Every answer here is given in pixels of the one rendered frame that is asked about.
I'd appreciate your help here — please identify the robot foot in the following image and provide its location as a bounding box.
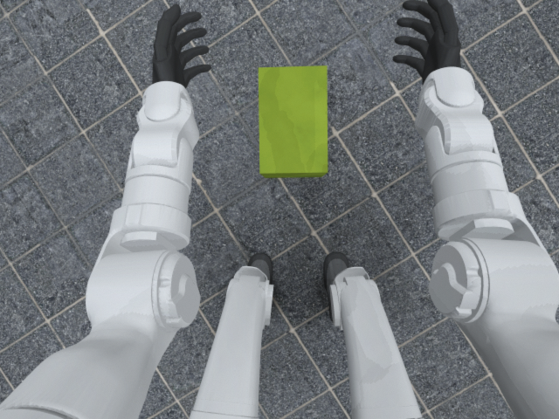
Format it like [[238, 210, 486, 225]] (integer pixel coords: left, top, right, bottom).
[[248, 253, 273, 285], [323, 252, 349, 323]]

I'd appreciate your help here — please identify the left robot foot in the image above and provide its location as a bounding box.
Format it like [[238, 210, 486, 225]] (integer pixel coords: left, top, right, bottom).
[[248, 253, 273, 285]]

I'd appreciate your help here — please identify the left robot upper arm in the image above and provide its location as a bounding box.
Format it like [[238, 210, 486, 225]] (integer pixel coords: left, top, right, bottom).
[[0, 250, 201, 419]]

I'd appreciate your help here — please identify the right robot hand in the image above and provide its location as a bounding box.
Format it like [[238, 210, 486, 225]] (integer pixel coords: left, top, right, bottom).
[[393, 0, 461, 84]]

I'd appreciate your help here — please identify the right robot foot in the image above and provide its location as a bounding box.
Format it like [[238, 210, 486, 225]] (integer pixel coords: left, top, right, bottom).
[[323, 252, 349, 323]]

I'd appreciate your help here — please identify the right robot forearm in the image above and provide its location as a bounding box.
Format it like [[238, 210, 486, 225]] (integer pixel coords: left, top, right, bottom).
[[415, 66, 559, 277]]

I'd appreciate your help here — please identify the left robot forearm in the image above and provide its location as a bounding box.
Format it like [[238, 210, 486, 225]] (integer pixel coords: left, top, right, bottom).
[[86, 81, 199, 322]]

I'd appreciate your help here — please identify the left robot hand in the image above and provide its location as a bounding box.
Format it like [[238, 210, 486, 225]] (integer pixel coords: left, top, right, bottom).
[[152, 3, 211, 89]]

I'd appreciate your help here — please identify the right robot upper arm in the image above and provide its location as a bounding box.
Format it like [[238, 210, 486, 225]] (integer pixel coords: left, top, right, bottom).
[[428, 237, 559, 419]]

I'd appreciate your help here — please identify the carton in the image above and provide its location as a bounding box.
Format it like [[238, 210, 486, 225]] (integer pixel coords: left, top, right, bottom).
[[259, 65, 328, 178]]

